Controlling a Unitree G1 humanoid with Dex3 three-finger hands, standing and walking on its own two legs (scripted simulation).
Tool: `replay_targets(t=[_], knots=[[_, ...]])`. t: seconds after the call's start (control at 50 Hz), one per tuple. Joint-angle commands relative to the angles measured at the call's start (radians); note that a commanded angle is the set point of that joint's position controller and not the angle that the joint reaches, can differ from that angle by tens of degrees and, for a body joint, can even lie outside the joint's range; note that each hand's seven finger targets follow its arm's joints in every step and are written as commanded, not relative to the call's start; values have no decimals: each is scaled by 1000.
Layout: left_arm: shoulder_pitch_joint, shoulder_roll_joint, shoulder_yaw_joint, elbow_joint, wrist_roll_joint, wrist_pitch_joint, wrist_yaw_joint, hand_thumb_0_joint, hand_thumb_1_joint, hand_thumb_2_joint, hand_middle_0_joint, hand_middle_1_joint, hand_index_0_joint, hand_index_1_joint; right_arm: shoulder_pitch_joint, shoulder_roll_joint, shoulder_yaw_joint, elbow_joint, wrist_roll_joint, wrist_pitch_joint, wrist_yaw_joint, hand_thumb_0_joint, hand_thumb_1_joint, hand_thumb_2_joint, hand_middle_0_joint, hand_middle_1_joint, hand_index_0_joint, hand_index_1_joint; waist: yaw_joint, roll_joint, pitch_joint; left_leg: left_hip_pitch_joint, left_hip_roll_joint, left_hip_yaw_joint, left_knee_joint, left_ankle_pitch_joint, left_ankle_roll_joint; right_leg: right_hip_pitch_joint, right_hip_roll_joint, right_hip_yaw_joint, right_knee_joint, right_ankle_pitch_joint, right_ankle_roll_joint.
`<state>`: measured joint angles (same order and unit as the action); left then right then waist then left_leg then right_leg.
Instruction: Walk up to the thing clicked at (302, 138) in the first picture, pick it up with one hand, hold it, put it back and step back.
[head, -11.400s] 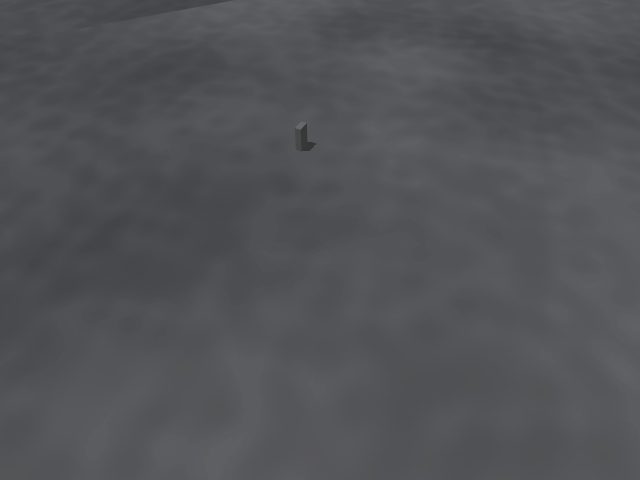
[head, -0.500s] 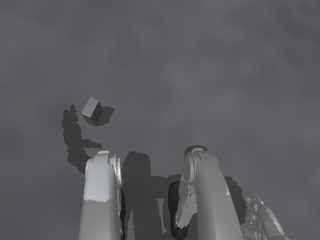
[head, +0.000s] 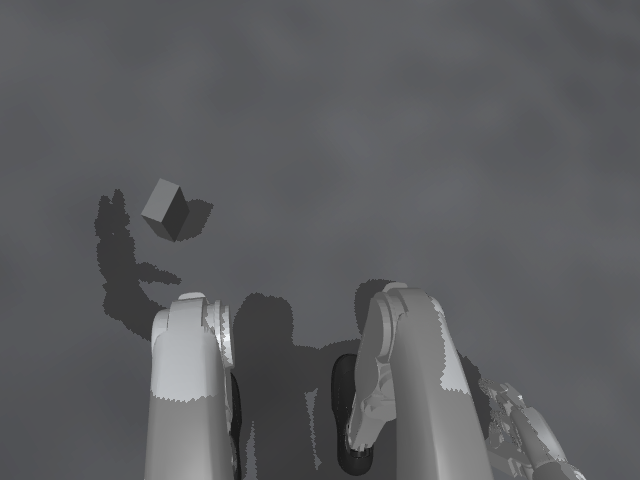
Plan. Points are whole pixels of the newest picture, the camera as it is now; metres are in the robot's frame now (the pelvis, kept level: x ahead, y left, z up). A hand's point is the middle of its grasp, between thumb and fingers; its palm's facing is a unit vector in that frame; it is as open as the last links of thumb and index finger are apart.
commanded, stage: go down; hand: left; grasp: from the side
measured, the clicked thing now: (167, 212) +0.49 +0.23 -0.32
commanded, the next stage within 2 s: approach in 0.36 s
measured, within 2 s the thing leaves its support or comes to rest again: neither
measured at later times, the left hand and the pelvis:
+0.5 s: hand out of the picture +0.41 +0.42 -0.01, palm faces +0.17 -0.98 -0.07, open 17.4 cm; pelvis +0.00 +0.00 -0.02, yaw -1 degrees
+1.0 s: hand (65, 218) +0.44 +0.34 -0.19, palm faces +0.14 -0.99 +0.03, open 17.5 cm; pelvis -0.01 +0.01 -0.07, yaw -6 degrees
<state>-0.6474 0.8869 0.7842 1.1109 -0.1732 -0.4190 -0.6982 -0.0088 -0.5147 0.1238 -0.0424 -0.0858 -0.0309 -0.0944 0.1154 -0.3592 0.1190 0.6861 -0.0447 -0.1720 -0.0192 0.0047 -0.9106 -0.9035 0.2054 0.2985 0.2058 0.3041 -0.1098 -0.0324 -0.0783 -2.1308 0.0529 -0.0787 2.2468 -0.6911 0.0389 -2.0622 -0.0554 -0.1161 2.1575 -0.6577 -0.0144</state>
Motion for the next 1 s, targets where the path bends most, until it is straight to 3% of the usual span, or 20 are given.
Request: replay_targets(t=[0.0, 0.06, 0.28, 0.3, 0.38, 0.42, 0.44, 0.46, 0.52, 0.6, 0.62, 0.64, 0.72, 0.78, 0.8, 0.86, 0.9, 0.92, 0.96, 0.98], knots=[[-191, 439, 76, -183, -39, -58, -1, 0, -535, 124, -42, -84, -29, -96, 148, -248, -79, -49, 0, -21, -22, 0, -911, -906, 199, 300, 200, 300, 37, 264, -629, 479, -23, -12, -297, 145, -14, 273, 50, 11, -195, 110, -29], [-179, 452, 80, -179, -40, -54, -2, 0, -541, 118, -45, -83, -31, -95, 140, -252, -75, -54, -1, -17, -22, 0, -911, -906, 199, 300, 200, 300, 43, 280, -635, 482, -20, -13, -293, 152, -16, 272, 53, 8, -186, 114, -30], [-201, 452, 72, -173, -50, -65, -21, 0, -558, 118, -51, -92, -38, -103, 141, -263, -65, -54, -4, -19, -19, 0, -912, -906, 199, 300, 200, 300, 19, 307, -598, 478, -14, -32, -273, 154, -19, 229, 55, -6, -154, 120, -32], [-209, 475, 84, -189, -49, -67, -23, 0, -570, 119, -51, -94, -37, -106, 143, -268, -65, -54, -3, -18, -20, 0, -913, -907, 199, 300, 200, 300, 24, 313, -604, 495, -12, -38, -274, 162, -21, 216, 54, -8, -150, 125, -32], [-210, 472, 74, -176, -52, -67, -27, 0, -567, 120, -51, -94, -38, -105, 131, -268, -62, -59, -3, -16, -20, 0, -911, -906, 199, 300, 200, 300, 18, 317, -579, 468, -12, -40, -278, 101, -18, 203, 57, -9, -155, 83, -30], [-205, 483, 88, -186, -55, -71, -31, 0, -558, 115, -52, -88, -39, -99, 138, -277, -58, -59, -4, -16, -18, 0, -911, -906, 199, 300, 200, 300, 21, 341, -601, 515, -9, -54, -281, 143, -26, 190, 54, -16, -135, 113, -32], [-215, 498, 90, -191, -58, -73, -32, 0, -558, 176, -76, -146, -41, -179, 130, -274, -55, -60, -4, -14, -19, 0, -921, -907, 201, 301, 200, 301, 24, 342, -599, 503, -9, -50, -273, 144, -24, 194, 55, -12, -136, 112, -32], [-209, 517, 109, -191, -60, -74, -34, 0, -567, 96, -81, -82, -53, -108, 139, -279, -53, -61, -3, -13, -20, 0, -900, -901, 199, 300, 199, 300, 26, 341, -614, 516, -10, -53, -268, 176, -25, 202, 56, -14, -129, 132, -33], [-193, 472, 102, -112, -78, -84, -43, 0, -577, 65, -78, -95, -55, -115, 129, -276, -40, -61, -7, -14, -17, 0, -910, -903, 199, 300, 199, 300, -3, 282, -536, 452, -10, -55, -239, 161, -19, 182, 60, -20, -130, 121, -28], [-196, 393, 69, 4, -112, -123, -46, 0, -604, 69, -76, -98, -55, -118, 109, -287, -18, -68, -17, -20, -10, 0, -907, -903, 199, 300, 199, 300, -41, 228, -450, 377, -9, -62, -194, 127, -15, 155, 66, -35, -111, 107, -26], [-204, 402, 62, 22, -108, -133, -42, 0, -591, 62, -77, -91, -57, -110, 111, -287, -13, -72, -22, -21, -8, 0, -907, -902, 199, 300, 199, 300, -53, 214, -453, 357, -8, -59, -184, 114, -13, 178, 70, -39, -113, 94, -23], [-193, 361, 40, 62, -112, -140, -39, 0, -590, 68, -73, -93, -52, -114, 106, -286, -6, -77, -27, -20, -6, 0, -907, -902, 199, 300, 199, 300, -57, 199, -450, 351, -8, -52, -165, 116, -12, 186, 71, -41, -117, 101, -21], [-243, 354, -9, 80, -82, -195, -7, 0, -579, 66, -72, -92, -55, -108, 91, -299, 14, -83, -55, -15, 5, 0, -902, -900, 199, 300, 199, 300, -78, 229, -453, 359, -1, -53, -125, 126, -20, 183, 76, -53, -89, 113, -21], [-298, 437, 15, 15, -57, -263, 31, 0, -575, 75, -65, -87, -47, -104, 76, -312, 34, -77, -80, -5, 13, 0, -904, -901, 199, 300, 199, 300, -79, 284, -492, 396, 5, -57, -98, 145, -27, 204, 81, -62, -65, 126, -20], [-291, 439, 15, 14, -50, -287, 42, 0, -563, 87, -62, -96, -44, -113, 59, -311, 46, -79, -88, 1, 16, 0, -904, -901, 199, 300, 199, 300, -76, 320, -503, 427, 9, -65, -98, 165, -33, 201, 79, -66, -45, 137, -21], [-271, 500, 66, -27, -40, -364, 77, 0, -565, 101, -65, -112, -48, -128, 21, -334, 67, -97, -116, 23, 26, 0, -912, -903, 199, 300, 199, 300, -69, 388, -515, 481, 17, -84, -80, 229, -48, 196, 81, -80, -5, 169, -22], [-226, 454, 36, 66, -24, -396, 93, 0, -569, 113, -66, -124, -50, -140, -7, -334, 92, -89, -140, 40, 33, 0, -915, -904, 199, 300, 199, 300, -88, 396, -470, 480, 23, -90, -60, 251, -52, 184, 89, -96, 12, 180, -24], [-209, 463, 50, 89, -23, -412, 103, 0, -581, 120, -65, -133, -49, -147, -9, -343, 99, -79, -149, 50, 34, 0, -915, -905, 199, 300, 199, 300, -93, 397, -455, 473, 24, -94, -53, 254, -54, 187, 89, -103, 19, 189, -23], [-179, 438, 38, 114, -24, -440, 122, 0, -611, 107, -66, -126, -54, -138, -33, -344, 117, -84, -166, 63, 37, 0, -923, -907, 199, 300, 199, 300, -99, 415, -421, 454, 27, -94, -43, 242, -56, 195, 93, -111, 24, 190, -23], [-185, 392, 6, 120, -21, -451, 129, 0, -611, 124, -61, -134, -48, -147, -45, -346, 125, -92, -173, 68, 41, 0, -924, -907, 199, 300, 199, 300, -118, 414, -401, 452, 30, -107, -48, 228, -60, 188, 95, -124, 31, 182, -23]])
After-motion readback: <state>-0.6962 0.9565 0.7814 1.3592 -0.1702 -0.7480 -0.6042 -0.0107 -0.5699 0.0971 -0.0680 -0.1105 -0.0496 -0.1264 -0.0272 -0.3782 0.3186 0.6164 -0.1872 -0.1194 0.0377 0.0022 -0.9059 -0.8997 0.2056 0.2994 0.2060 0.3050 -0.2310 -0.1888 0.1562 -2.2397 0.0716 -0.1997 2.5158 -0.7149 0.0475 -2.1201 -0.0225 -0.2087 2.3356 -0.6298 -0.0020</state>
